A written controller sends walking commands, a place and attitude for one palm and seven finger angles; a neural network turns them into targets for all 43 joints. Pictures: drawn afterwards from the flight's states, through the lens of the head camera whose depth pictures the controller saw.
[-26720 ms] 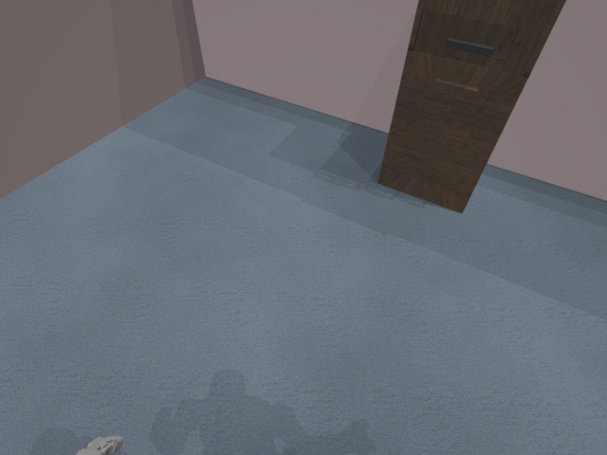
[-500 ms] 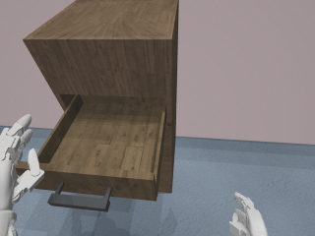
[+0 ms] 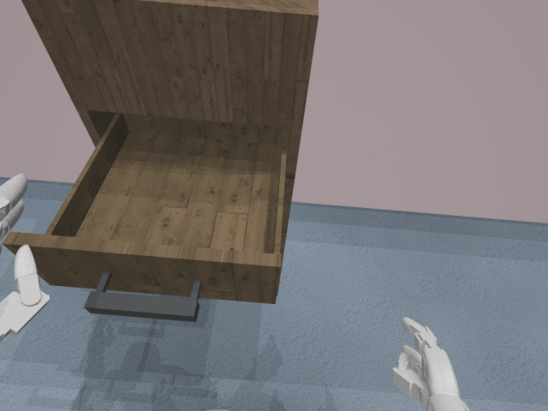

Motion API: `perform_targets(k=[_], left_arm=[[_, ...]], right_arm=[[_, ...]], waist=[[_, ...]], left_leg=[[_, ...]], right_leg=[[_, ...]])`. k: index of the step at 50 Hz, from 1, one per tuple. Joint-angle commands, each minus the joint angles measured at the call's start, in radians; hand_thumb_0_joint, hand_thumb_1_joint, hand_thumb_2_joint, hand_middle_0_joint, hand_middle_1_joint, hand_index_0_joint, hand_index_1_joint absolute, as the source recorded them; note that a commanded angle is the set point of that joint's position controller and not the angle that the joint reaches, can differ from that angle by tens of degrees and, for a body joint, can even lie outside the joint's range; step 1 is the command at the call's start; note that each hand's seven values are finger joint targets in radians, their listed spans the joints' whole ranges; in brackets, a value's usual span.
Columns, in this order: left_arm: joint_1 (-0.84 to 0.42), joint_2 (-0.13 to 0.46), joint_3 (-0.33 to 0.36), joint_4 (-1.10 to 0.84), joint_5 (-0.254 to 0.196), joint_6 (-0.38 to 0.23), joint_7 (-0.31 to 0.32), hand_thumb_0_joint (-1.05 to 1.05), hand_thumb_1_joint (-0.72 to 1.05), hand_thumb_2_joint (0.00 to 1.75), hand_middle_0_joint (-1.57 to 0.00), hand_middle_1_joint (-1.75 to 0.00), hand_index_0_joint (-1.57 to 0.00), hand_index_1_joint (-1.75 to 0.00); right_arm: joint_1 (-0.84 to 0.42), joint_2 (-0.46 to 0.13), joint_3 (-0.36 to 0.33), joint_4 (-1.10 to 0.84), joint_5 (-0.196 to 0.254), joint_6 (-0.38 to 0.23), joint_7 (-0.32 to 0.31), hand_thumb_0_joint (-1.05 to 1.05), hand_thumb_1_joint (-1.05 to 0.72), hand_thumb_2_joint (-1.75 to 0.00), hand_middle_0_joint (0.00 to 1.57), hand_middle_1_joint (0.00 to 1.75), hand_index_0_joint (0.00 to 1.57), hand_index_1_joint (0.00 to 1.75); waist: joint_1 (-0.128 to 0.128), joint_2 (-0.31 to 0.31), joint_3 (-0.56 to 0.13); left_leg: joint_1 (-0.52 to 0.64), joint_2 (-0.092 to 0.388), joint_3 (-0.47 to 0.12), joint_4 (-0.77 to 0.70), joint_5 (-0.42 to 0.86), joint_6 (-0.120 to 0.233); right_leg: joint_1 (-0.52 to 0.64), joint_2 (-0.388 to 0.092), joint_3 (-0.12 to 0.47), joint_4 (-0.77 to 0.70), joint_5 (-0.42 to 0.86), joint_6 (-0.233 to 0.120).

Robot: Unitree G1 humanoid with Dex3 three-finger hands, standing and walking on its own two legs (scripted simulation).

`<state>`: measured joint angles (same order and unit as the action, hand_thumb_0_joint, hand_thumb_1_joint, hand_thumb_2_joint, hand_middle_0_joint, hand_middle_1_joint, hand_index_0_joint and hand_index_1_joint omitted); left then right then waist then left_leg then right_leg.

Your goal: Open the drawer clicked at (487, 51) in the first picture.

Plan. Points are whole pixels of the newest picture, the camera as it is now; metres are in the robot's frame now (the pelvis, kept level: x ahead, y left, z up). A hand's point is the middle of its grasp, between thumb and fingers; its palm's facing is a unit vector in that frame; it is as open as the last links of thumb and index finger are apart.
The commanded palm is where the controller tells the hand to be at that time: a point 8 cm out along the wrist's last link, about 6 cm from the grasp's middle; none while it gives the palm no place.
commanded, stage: step back with the hand held close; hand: left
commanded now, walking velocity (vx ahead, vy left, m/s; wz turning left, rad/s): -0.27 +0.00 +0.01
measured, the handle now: (147, 293) +0.27 +0.21 -0.02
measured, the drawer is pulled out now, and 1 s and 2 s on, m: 0.30 0.30 0.30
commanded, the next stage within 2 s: stop stepping back and stand still in 0.60 s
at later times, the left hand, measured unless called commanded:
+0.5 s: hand (33, 354) +0.14 +0.22 +0.18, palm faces +0.29 -0.84 -0.47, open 7.4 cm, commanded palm +0.07 +0.26 +0.18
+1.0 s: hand out of the picture -0.01 +0.18 +0.16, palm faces +0.32 -0.82 -0.48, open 7.4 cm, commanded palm -0.07 +0.23 +0.18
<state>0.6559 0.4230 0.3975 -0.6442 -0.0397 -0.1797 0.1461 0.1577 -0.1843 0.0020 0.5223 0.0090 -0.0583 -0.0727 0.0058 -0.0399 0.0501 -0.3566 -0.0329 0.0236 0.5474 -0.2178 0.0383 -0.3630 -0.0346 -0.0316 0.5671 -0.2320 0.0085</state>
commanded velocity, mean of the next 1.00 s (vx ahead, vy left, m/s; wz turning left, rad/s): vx -0.19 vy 0.02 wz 0.02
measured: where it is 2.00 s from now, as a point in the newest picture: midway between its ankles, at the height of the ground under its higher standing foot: outside the picture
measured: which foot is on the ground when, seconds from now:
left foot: down 0.00-0.64, up 0.66-0.86, down 0.88-1.00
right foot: down 0.00-0.26, up 0.28-0.56, down 0.58-1.00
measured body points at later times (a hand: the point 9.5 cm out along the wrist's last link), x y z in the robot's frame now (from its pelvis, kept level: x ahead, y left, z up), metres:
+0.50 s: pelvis -0.07 -0.01 +0.01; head -0.02 +0.02 +0.45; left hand +0.12 +0.26 +0.20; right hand +0.09 -0.23 -0.08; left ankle -0.01 +0.10 -0.73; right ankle -0.14 -0.14 -0.70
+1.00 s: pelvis -0.20 -0.05 +0.00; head -0.15 -0.04 +0.45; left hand -0.03 +0.22 +0.18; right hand +0.00 -0.29 -0.07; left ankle -0.22 +0.07 -0.73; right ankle -0.18 -0.15 -0.73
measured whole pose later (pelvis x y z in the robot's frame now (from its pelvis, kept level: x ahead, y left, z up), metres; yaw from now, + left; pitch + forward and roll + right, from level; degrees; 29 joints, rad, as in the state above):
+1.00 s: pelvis -0.20 -0.05 +0.00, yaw +1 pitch +1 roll +2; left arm 0.69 0.41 0.35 -0.69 -0.04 -0.14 0.17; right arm 0.16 -0.21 -0.01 0.54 0.02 -0.09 -0.07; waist -0.01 -0.07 0.07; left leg -0.21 -0.01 0.05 0.49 -0.30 0.00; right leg -0.32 -0.06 -0.10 0.59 -0.29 -0.02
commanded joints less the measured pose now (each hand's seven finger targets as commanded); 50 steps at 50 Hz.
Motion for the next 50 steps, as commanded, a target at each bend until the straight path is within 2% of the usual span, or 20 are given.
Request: perform_targets(k=[1, 4, 6, 8, 11, 13, 14, 16, 19, 26, 30, 32, 33, 35, 39, 42, 44, 46, 48, 50], left_arm=[[-0.012, 0.105, 0.107, -0.201, 0.010, -0.075, 0.023, 0.00, 0.90, 0.90, -0.20, -0.30, -0.20, -0.30], [-0.060, 0.108, 0.094, -0.211, 0.010, -0.076, 0.024, 0.00, 0.90, 0.90, -0.20, -0.30, -0.20, -0.30], [-0.091, 0.099, 0.069, -0.195, 0.008, -0.076, 0.031, 0.00, 0.90, 0.90, -0.20, -0.30, -0.20, -0.30], [-0.106, 0.093, 0.054, -0.184, 0.008, -0.064, 0.035, 0.00, 0.90, 0.90, -0.20, -0.30, -0.20, -0.30], [-0.088, 0.108, 0.086, -0.196, 0.011, -0.061, 0.041, 0.00, 0.90, 0.90, -0.20, -0.30, -0.20, -0.30], [-0.078, 0.119, 0.106, -0.256, 0.023, -0.083, 0.046, 0.00, 0.90, 0.90, -0.20, -0.30, -0.20, -0.30], [-0.077, 0.139, 0.117, -0.238, 0.027, -0.085, 0.050, 0.00, 0.90, 0.90, -0.20, -0.30, -0.20, -0.30], [-0.056, 0.143, 0.132, -0.285, 0.013, -0.103, 0.044, 0.00, 0.90, 0.90, -0.20, -0.30, -0.20, -0.30], [-0.004, 0.098, 0.103, -0.305, 0.004, -0.088, 0.040, 0.00, 0.90, 0.90, -0.20, -0.30, -0.20, -0.30], [0.015, 0.125, 0.117, -0.250, -0.025, -0.082, 0.009, 0.00, 0.90, 0.90, -0.20, -0.30, -0.20, -0.30], [0.055, 0.171, 0.172, -0.237, -0.040, -0.111, -0.019, 0.00, 0.90, 0.90, -0.20, -0.30, -0.20, -0.30], [0.044, 0.171, 0.159, -0.222, -0.041, -0.115, -0.019, 0.00, 0.90, 0.90, -0.20, -0.30, -0.20, -0.30], [0.065, 0.179, 0.174, -0.190, -0.038, -0.109, -0.011, 0.00, 0.90, 0.90, -0.20, -0.30, -0.20, -0.30], [0.128, 0.144, 0.168, -0.126, -0.033, -0.088, -0.004, 0.00, 0.90, 0.90, -0.20, -0.30, -0.20, -0.30], [0.084, 0.107, 0.125, -0.101, 0.010, -0.067, 0.029, 0.00, 0.90, 0.90, -0.20, -0.30, -0.20, -0.30], [0.077, 0.100, 0.091, -0.197, 0.008, -0.058, 0.047, 0.00, 0.90, 0.90, -0.20, -0.30, -0.20, -0.30], [0.028, 0.124, 0.071, -0.310, 0.004, -0.056, 0.052, 0.00, 0.90, 0.90, -0.20, -0.30, -0.20, -0.30], [0.043, 0.141, 0.081, -0.349, 0.005, -0.057, 0.045, 0.00, 0.90, 0.90, -0.20, -0.30, -0.20, -0.30], [0.056, 0.176, 0.126, -0.342, 0.011, -0.059, 0.049, 0.00, 0.90, 0.90, -0.20, -0.30, -0.20, -0.30], [0.030, 0.145, 0.112, -0.306, 0.002, -0.062, 0.046, 0.00, 0.90, 0.90, -0.20, -0.30, -0.20, -0.30]], right_arm=[[-0.062, -0.150, -0.052, -0.142, 0.001, -0.078, -0.009, 0.00, -0.90, -0.90, 0.20, 0.30, 0.20, 0.30], [-0.036, -0.154, -0.057, -0.136, 0.004, -0.083, -0.004, 0.00, -0.90, -0.90, 0.20, 0.30, 0.20, 0.30], [-0.019, -0.144, -0.056, -0.108, 0.003, -0.078, 0.000, 0.00, -0.90, -0.90, 0.20, 0.30, 0.20, 0.30], [-0.036, -0.127, -0.046, -0.086, -0.007, -0.069, 0.002, 0.00, -0.90, -0.90, 0.20, 0.30, 0.20, 0.30], [-0.054, -0.123, -0.033, -0.094, -0.010, -0.065, -0.007, 0.00, -0.90, -0.90, 0.20, 0.30, 0.20, 0.30], [-0.072, -0.149, -0.040, -0.124, -0.011, -0.077, -0.012, 0.00, -0.90, -0.90, 0.20, 0.30, 0.20, 0.30], [-0.071, -0.118, -0.048, -0.113, -0.017, -0.087, -0.011, 0.00, -0.90, -0.90, 0.20, 0.30, 0.20, 0.30], [-0.047, -0.115, -0.057, -0.106, -0.027, -0.108, 0.000, 0.00, -0.90, -0.90, 0.20, 0.30, 0.20, 0.30], [-0.050, -0.127, -0.071, -0.072, -0.017, -0.125, 0.010, 0.00, -0.90, -0.90, 0.20, 0.30, 0.20, 0.30], [-0.082, -0.149, -0.048, -0.051, -0.013, -0.139, 0.026, 0.00, -0.90, -0.90, 0.20, 0.30, 0.20, 0.30], [-0.099, -0.149, -0.050, -0.076, 0.006, -0.114, 0.029, 0.00, -0.90, -0.90, 0.20, 0.30, 0.20, 0.30], [-0.087, -0.126, -0.064, -0.096, 0.038, -0.089, 0.024, 0.00, -0.90, -0.90, 0.20, 0.30, 0.20, 0.30], [-0.122, -0.129, -0.074, -0.108, 0.058, -0.089, 0.017, 0.00, -0.90, -0.90, 0.20, 0.30, 0.20, 0.30], [-0.143, -0.079, -0.046, -0.105, 0.038, -0.073, 0.004, 0.00, -0.90, -0.90, 0.20, 0.30, 0.20, 0.30], [-0.151, -0.079, -0.015, -0.119, 0.015, -0.034, -0.022, 0.00, -0.90, -0.90, 0.20, 0.30, 0.20, 0.30], [-0.073, -0.121, -0.040, -0.121, 0.004, -0.047, -0.024, 0.00, -0.90, -0.90, 0.20, 0.30, 0.20, 0.30], [-0.058, -0.154, -0.069, -0.142, 0.013, -0.070, -0.023, 0.00, -0.90, -0.90, 0.20, 0.30, 0.20, 0.30], [-0.035, -0.166, -0.078, -0.143, 0.022, -0.094, 0.002, 0.00, -0.90, -0.90, 0.20, 0.30, 0.20, 0.30], [-0.054, -0.126, -0.049, -0.126, 0.004, -0.093, 0.010, 0.00, -0.90, -0.90, 0.20, 0.30, 0.20, 0.30], [-0.059, -0.144, -0.047, -0.111, 0.016, -0.093, 0.016, 0.00, -0.90, -0.90, 0.20, 0.30, 0.20, 0.30]], waist=[[-0.002, 0.158, -0.111], [-0.019, 0.021, -0.102], [-0.028, -0.092, -0.097], [-0.025, -0.143, -0.110], [-0.031, -0.021, -0.095], [-0.016, 0.320, -0.093], [-0.023, 0.309, -0.116], [-0.022, 0.264, -0.170], [-0.001, 0.206, -0.239], [-0.004, 0.272, -0.225], [0.012, 0.140, -0.245], [0.000, -0.205, -0.287], [0.014, -0.266, -0.264], [0.006, -0.195, -0.226], [-0.040, -0.082, -0.172], [-0.050, 0.001, -0.235], [-0.022, 0.153, -0.229], [-0.006, 0.199, -0.246], [-0.018, 0.282, -0.194], [-0.017, 0.198, -0.128]], left_leg=[[-0.235, 0.229, -0.170, -0.209, -0.175, 0.053], [-0.147, 0.120, -0.116, -0.057, -0.303, 0.017], [0.060, 0.032, -0.055, 0.217, -0.247, -0.021], [0.151, 0.021, -0.044, 0.336, -0.206, -0.027], [0.118, 0.079, -0.093, -0.017, -0.172, -0.011], [-0.099, 0.308, -0.360, -0.276, -0.002, 0.071], [-0.056, 0.366, -0.377, -0.256, 0.230, 0.105], [-0.055, 0.385, -0.363, -0.253, 0.211, 0.139], [0.210, 0.318, -0.190, -0.117, 0.627, 0.107], [0.202, 0.300, -0.223, -0.138, 0.498, 0.071], [0.146, 0.202, -0.116, -0.037, 0.279, 0.008], [0.045, 0.019, 0.031, 0.300, -0.117, -0.064], [-0.083, -0.026, -0.020, 0.522, -0.307, -0.055], [-0.228, 0.013, -0.083, 0.656, -0.377, -0.058], [-0.106, 0.049, -0.013, 0.188, -0.236, -0.044], [0.118, 0.047, 0.037, -0.220, 0.106, -0.035], [0.270, 0.211, -0.078, -0.210, 0.483, 0.006], [0.390, 0.255, -0.108, -0.086, 0.682, 0.038], [0.280, 0.223, -0.124, -0.133, 0.597, 0.021], [0.093, 0.201, -0.106, -0.149, 0.264, 0.023]], right_leg=[[0.258, -0.020, 0.044, 0.050, 0.022, -0.009], [0.094, -0.093, 0.178, -0.135, -0.047, -0.053], [-0.158, -0.218, 0.293, -0.307, -0.226, -0.116], [-0.231, -0.281, 0.263, -0.347, -0.219, -0.147], [-0.138, -0.169, 0.137, -0.172, -0.112, -0.079], [0.020, 0.014, 0.017, 0.207, -0.086, 0.003], [-0.033, 0.027, 0.038, 0.369, -0.217, 0.003], [-0.064, 0.033, 0.091, 0.592, -0.293, -0.002], [-0.118, 0.028, 0.038, 0.421, -0.242, 0.013], [0.066, 0.022, -0.007, -0.019, -0.125, 0.009], [0.201, -0.020, -0.033, -0.273, 0.184, -0.002], [0.198, -0.257, 0.131, -0.249, 0.637, -0.117], [0.192, -0.338, 0.172, -0.214, 0.799, -0.168], [0.241, -0.355, 0.144, -0.160, 0.863, -0.206], [0.281, -0.237, 0.076, -0.090, 0.789, -0.125], [0.325, -0.181, 0.067, -0.008, 0.621, -0.064], [0.204, -0.097, 0.031, 0.057, 0.282, -0.019], [0.058, -0.038, -0.015, 0.053, 0.016, -0.008], [0.100, -0.032, -0.044, 0.020, -0.030, -0.006], [0.232, -0.030, -0.030, -0.066, 0.023, -0.009]])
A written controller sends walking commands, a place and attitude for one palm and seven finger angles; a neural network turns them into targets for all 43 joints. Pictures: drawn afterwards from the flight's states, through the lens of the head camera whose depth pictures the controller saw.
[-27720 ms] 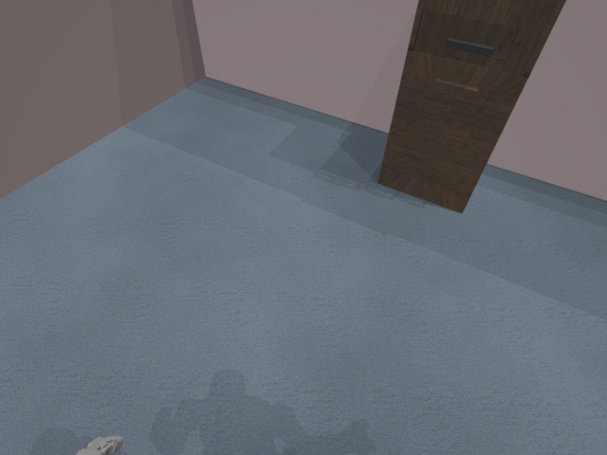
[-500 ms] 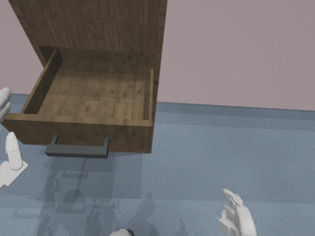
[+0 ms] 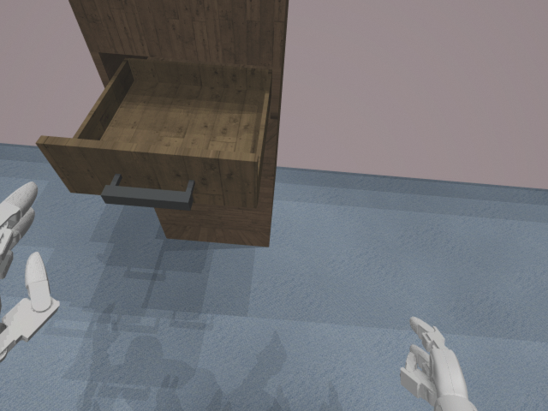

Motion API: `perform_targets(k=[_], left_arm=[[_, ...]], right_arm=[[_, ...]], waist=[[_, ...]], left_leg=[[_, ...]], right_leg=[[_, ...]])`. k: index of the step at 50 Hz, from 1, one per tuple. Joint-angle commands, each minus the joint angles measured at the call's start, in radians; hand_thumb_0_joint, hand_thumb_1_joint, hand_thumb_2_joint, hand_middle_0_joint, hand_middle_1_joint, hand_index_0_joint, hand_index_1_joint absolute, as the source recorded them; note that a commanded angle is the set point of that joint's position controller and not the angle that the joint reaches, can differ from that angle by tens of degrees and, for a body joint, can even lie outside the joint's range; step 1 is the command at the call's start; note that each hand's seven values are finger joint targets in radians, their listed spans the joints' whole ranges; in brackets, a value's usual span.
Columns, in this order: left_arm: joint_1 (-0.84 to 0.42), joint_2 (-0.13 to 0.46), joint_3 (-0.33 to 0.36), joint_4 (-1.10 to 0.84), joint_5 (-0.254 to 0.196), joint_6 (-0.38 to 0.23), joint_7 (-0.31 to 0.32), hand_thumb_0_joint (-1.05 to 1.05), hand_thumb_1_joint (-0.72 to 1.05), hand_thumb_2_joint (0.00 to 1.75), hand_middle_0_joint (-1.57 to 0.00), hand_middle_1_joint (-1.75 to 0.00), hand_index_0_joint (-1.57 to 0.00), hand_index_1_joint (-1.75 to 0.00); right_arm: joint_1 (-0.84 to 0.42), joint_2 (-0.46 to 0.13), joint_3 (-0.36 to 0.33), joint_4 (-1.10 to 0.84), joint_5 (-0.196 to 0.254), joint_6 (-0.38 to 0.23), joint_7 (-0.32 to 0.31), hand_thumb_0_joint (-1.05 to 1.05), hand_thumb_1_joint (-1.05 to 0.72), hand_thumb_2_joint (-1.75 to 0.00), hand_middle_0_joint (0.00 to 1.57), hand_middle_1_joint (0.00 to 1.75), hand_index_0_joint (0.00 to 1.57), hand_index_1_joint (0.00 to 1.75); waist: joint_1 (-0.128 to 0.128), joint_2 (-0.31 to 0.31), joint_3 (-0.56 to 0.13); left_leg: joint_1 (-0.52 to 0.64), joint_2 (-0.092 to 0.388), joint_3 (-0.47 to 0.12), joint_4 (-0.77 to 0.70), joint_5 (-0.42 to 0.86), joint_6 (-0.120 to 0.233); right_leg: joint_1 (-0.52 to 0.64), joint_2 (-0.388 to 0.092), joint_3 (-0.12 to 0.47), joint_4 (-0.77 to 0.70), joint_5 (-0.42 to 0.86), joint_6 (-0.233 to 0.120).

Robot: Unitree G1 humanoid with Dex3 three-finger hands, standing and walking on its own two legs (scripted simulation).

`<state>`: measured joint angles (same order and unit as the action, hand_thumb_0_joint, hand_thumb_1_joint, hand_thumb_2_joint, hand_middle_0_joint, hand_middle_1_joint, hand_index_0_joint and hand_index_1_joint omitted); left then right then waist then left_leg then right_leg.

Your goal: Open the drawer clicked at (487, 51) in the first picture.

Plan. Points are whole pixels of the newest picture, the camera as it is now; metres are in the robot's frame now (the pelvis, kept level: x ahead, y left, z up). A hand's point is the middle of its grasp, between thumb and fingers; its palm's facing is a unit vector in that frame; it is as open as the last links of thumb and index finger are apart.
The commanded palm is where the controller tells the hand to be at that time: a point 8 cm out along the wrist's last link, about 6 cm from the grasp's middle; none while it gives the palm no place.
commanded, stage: stop stepping back and stand still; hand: left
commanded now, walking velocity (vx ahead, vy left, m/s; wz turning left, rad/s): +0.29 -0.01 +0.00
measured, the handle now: (151, 189) +0.47 +0.25 -0.02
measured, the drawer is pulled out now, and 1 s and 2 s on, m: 0.30 0.30 0.30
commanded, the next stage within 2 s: let the arm hang, fingers relaxed in 0.60 s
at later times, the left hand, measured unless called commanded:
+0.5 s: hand (35, 357) +0.15 +0.21 +0.17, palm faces +0.35 -0.83 -0.44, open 7.4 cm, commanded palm +0.08 +0.27 +0.18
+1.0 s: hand out of the picture +0.02 +0.17 -0.16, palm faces +0.08 -0.98 -0.16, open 7.1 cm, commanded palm none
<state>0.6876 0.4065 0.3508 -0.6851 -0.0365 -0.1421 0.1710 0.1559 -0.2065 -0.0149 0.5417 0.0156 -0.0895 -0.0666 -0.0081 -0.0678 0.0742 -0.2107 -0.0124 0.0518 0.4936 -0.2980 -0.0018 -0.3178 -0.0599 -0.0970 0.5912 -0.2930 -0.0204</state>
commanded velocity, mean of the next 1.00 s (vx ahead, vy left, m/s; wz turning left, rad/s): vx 0.06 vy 0.01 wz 0.00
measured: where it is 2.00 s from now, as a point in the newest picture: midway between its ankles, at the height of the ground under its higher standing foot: outside the picture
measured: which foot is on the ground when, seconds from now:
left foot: down 0.00-1.00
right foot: down 0.00-1.00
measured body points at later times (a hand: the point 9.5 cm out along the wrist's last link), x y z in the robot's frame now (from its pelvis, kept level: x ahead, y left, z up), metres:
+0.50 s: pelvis -0.04 -0.02 +0.00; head -0.04 -0.01 +0.45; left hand +0.12 +0.26 +0.19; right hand +0.10 -0.25 -0.10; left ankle -0.04 +0.10 -0.72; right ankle -0.02 -0.09 -0.73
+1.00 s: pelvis -0.05 +0.00 +0.00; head -0.03 +0.02 +0.45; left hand +0.02 +0.23 -0.15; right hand +0.05 -0.22 -0.13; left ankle -0.03 +0.10 -0.73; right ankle -0.02 -0.10 -0.73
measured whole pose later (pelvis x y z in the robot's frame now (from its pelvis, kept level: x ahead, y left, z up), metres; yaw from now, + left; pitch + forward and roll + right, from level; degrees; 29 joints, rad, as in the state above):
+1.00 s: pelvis -0.05 +0.00 +0.00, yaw +2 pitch -1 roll +0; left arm 0.30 0.16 0.02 0.78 0.01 0.07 0.03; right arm 0.21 -0.17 0.03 0.86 -0.02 0.01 0.00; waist -0.01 -0.04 0.06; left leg -0.25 -0.02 0.03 0.53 -0.26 0.03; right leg -0.25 -0.01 -0.10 0.53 -0.26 -0.03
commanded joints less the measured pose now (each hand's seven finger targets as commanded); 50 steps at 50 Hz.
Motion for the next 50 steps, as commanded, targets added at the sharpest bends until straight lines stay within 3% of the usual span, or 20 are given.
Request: perform_targets(k=[1, 3, 5, 7, 9, 11, 13, 18, 21, 23, 27, 29, 31, 33, 34, 35, 38, 42, 47, 50], left_arm=[[0.001, 0.149, 0.159, -0.210, -0.006, -0.101, 0.020, 0.00, 0.90, 0.90, -0.20, -0.30, -0.20, -0.30], [-0.020, 0.142, 0.153, -0.119, -0.014, -0.099, 0.016, 0.00, 0.90, 0.90, -0.20, -0.30, -0.20, -0.30], [-0.050, 0.122, 0.124, -0.053, -0.013, -0.082, 0.009, 0.00, 0.90, 0.90, -0.20, -0.30, -0.20, -0.30], [-0.106, 0.107, 0.102, -0.004, -0.007, -0.075, 0.004, 0.00, 0.90, 0.90, -0.20, -0.30, -0.20, -0.30], [-0.114, 0.097, 0.086, 0.015, -0.003, -0.067, 0.007, 0.00, 0.90, 0.90, -0.20, -0.30, -0.20, -0.30], [-0.117, 0.082, 0.071, -0.025, 0.002, -0.083, 0.010, 0.00, 0.90, 0.90, -0.20, -0.30, -0.20, -0.30], [-0.150, 0.118, 0.092, -0.087, 0.026, -0.081, 0.012, 0.00, 0.90, 0.90, -0.20, -0.30, -0.20, -0.30], [-0.072, 0.134, 0.102, -0.142, 0.021, -0.090, 0.009, 0.00, 0.90, 0.90, -0.20, -0.30, -0.20, -0.30], [-0.101, 0.179, 0.150, -0.134, 0.004, -0.116, 0.004, 0.00, 0.90, 0.90, -0.20, -0.30, -0.20, -0.30], [-0.065, 0.141, 0.131, -0.086, -0.002, -0.109, 0.005, 0.00, 0.90, 0.90, -0.20, -0.30, -0.20, -0.30], [-0.025, 0.118, 0.132, -0.035, -0.004, -0.110, 0.004, 0.00, 0.90, 0.90, -0.20, -0.30, -0.20, -0.30], [-0.022, 0.106, 0.114, -0.050, -0.001, -0.115, 0.008, 0.00, 0.90, 0.90, -0.20, -0.30, -0.20, -0.30], [-0.042, 0.113, 0.103, -0.088, -0.001, -0.118, 0.007, 0.00, 0.90, 0.90, -0.20, -0.30, -0.20, -0.30], [-0.056, 0.122, 0.110, -0.087, 0.003, -0.114, 0.006, 0.00, 0.90, 0.90, -0.20, -0.30, -0.20, -0.30], [-0.071, 0.126, 0.108, -0.108, 0.004, -0.115, 0.005, 0.00, 0.90, 0.90, -0.20, -0.30, -0.20, -0.30], [-0.200, -0.053, -0.247, 0.747, 0.100, 0.044, -0.131, 0.00, 0.90, 0.90, -0.20, -0.30, -0.20, -0.30], [-0.195, -0.109, -0.253, 0.834, 0.077, 0.137, -0.158, 0.00, 0.90, 0.90, -0.20, -0.30, -0.20, -0.30], [-0.318, -0.053, -0.263, 1.054, 0.075, 0.139, -0.159, 0.00, 0.90, 0.90, -0.20, -0.30, -0.20, -0.30], [-0.382, -0.064, -0.295, 1.340, 0.058, 0.159, -0.149, 0.00, 0.90, 0.90, -0.20, -0.30, -0.20, -0.30], [-0.361, -0.073, -0.307, 1.479, 0.053, 0.152, -0.151, 0.00, 0.90, 0.90, -0.20, -0.30, -0.20, -0.30]], right_arm=[[-0.055, -0.127, -0.028, -0.122, 0.012, -0.060, 0.011, 0.00, -0.90, -0.90, 0.20, 0.30, 0.20, 0.30], [-0.048, -0.129, -0.037, -0.112, 0.010, -0.051, 0.009, 0.00, -0.90, -0.90, 0.20, 0.30, 0.20, 0.30], [-0.031, -0.128, -0.040, -0.100, 0.013, -0.027, 0.001, 0.00, -0.90, -0.90, 0.20, 0.30, 0.20, 0.30], [-0.033, -0.119, -0.028, -0.078, 0.007, -0.020, 0.000, 0.00, -0.90, -0.90, 0.20, 0.30, 0.20, 0.30], [-0.044, -0.117, -0.013, -0.080, 0.004, -0.022, -0.007, 0.00, -0.90, -0.90, 0.20, 0.30, 0.20, 0.30], [-0.040, -0.142, -0.016, -0.099, -0.008, -0.029, -0.014, 0.00, -0.90, -0.90, 0.20, 0.30, 0.20, 0.30], [-0.058, -0.117, -0.014, -0.106, -0.003, -0.038, -0.006, 0.00, -0.90, -0.90, 0.20, 0.30, 0.20, 0.30], [-0.044, -0.121, -0.004, -0.085, -0.005, -0.072, 0.003, 0.00, -0.90, -0.90, 0.20, 0.30, 0.20, 0.30], [-0.037, -0.110, -0.012, -0.080, -0.011, -0.067, 0.003, 0.00, -0.90, -0.90, 0.20, 0.30, 0.20, 0.30], [-0.011, -0.112, -0.036, -0.068, -0.001, -0.054, 0.005, 0.00, -0.90, -0.90, 0.20, 0.30, 0.20, 0.30], [-0.020, -0.094, -0.015, -0.068, -0.002, -0.037, 0.003, 0.00, -0.90, -0.90, 0.20, 0.30, 0.20, 0.30], [-0.039, -0.105, -0.016, -0.074, 0.000, -0.043, -0.008, 0.00, -0.90, -0.90, 0.20, 0.30, 0.20, 0.30], [-0.048, -0.132, -0.027, -0.092, 0.001, -0.046, -0.009, 0.00, -0.90, -0.90, 0.20, 0.30, 0.20, 0.30], [-0.054, -0.119, -0.018, -0.090, -0.002, -0.048, -0.009, 0.00, -0.90, -0.90, 0.20, 0.30, 0.20, 0.30], [-0.059, -0.121, -0.019, -0.091, -0.002, -0.050, -0.011, 0.00, -0.90, -0.90, 0.20, 0.30, 0.20, 0.30], [-0.045, -0.249, -0.073, 0.165, -0.016, -0.090, 0.083, 0.00, -0.90, -0.90, 0.20, 0.30, 0.20, 0.30], [0.053, -0.141, -0.040, 0.146, -0.019, 0.003, 0.075, 0.00, -0.90, -0.90, 0.20, 0.30, 0.20, 0.30], [0.040, -0.143, -0.026, 0.153, -0.026, 0.044, 0.062, 0.00, -0.90, -0.90, 0.20, 0.30, 0.20, 0.30], [0.017, -0.129, -0.004, 0.242, -0.037, 0.077, 0.052, 0.00, -0.90, -0.90, 0.20, 0.30, 0.20, 0.30], [0.048, -0.110, 0.003, 0.301, -0.030, 0.083, 0.045, 0.00, -0.90, -0.90, 0.20, 0.30, 0.20, 0.30]], waist=[[-0.004, 0.164, -0.131], [-0.016, 0.017, -0.081], [-0.029, -0.081, -0.048], [-0.036, -0.106, -0.058], [-0.037, -0.027, -0.067], [-0.032, 0.217, -0.045], [-0.024, 0.279, -0.046], [0.008, 0.177, -0.058], [-0.024, -0.023, -0.106], [-0.013, -0.046, -0.115], [-0.026, -0.025, -0.119], [-0.015, 0.088, -0.122], [0.002, 0.149, -0.136], [-0.005, 0.157, -0.128], [-0.005, 0.148, -0.135], [-0.044, 0.141, -0.049], [-0.010, 0.072, -0.184], [-0.004, -0.159, -0.188], [0.013, 0.188, -0.052], [0.014, 0.211, -0.071]], left_leg=[[-0.129, 0.151, -0.114, -0.090, 0.158, 0.059], [-0.160, 0.067, -0.069, -0.011, -0.170, 0.049], [-0.108, 0.000, -0.006, 0.194, -0.190, 0.036], [-0.038, 0.015, -0.001, 0.213, -0.140, 0.044], [0.022, 0.041, -0.025, 0.014, -0.105, 0.054], [-0.056, 0.179, -0.285, -0.256, -0.316, 0.109], [-0.207, 0.297, -0.420, -0.351, -0.461, 0.177], [-0.211, 0.158, -0.169, -0.111, -0.059, 0.111], [-0.230, 0.022, -0.046, 0.138, -0.042, 0.037], [-0.194, 0.017, -0.048, 0.270, -0.098, 0.026], [-0.074, 0.039, -0.037, 0.011, 0.023, 0.032], [0.023, 0.082, -0.072, -0.132, 0.151, 0.039], [0.011, 0.169, -0.177, -0.140, 0.252, 0.071], [-0.026, 0.157, -0.168, -0.147, 0.258, 0.064], [-0.020, 0.146, -0.152, -0.136, 0.276, 0.057], [-0.100, 0.135, -0.135, 0.018, 0.418, 0.054], [-0.079, 0.137, -0.133, 0.021, 0.309, 0.057], [-0.046, 0.069, -0.110, 0.071, 0.301, 0.038], [-0.062, 0.113, -0.167, -0.102, 0.295, 0.055], [-0.040, 0.110, -0.156, -0.131, 0.179, 0.051]], right_leg=[[0.229, -0.013, 0.060, -0.142, 0.119, 0.019], [0.124, -0.073, 0.208, -0.283, -0.152, -0.010], [-0.046, -0.183, 0.359, -0.418, -0.428, -0.073], [-0.137, -0.204, 0.296, -0.398, -0.419, -0.085], [-0.142, -0.128, 0.181, -0.284, -0.363, -0.053], [-0.089, 0.027, 0.081, -0.018, -0.249, 0.002], [-0.045, 0.054, 0.044, 0.275, -0.174, 0.026], [0.173, 0.032, 0.039, -0.162, -0.009, 0.020], [0.181, -0.196, 0.364, -0.311, 0.074, -0.092], [0.116, -0.245, 0.430, -0.388, -0.122, -0.124], [0.105, -0.170, 0.242, -0.282, 0.091, -0.086], [0.093, -0.074, 0.156, -0.202, 0.119, -0.027], [0.117, -0.008, 0.117, -0.151, 0.148, 0.018], [0.153, -0.001, 0.106, -0.153, 0.189, 0.020], [0.170, -0.005, 0.112, -0.160, 0.227, 0.018], [0.018, -0.043, 0.057, -0.004, 0.346, -0.001], [0.059, -0.030, 0.089, -0.037, 0.197, -0.005], [0.125, -0.094, 0.154, -0.099, 0.441, -0.052], [0.119, -0.022, 0.128, -0.150, 0.148, -0.022], [0.159, -0.025, 0.135, -0.209, 0.113, -0.028]])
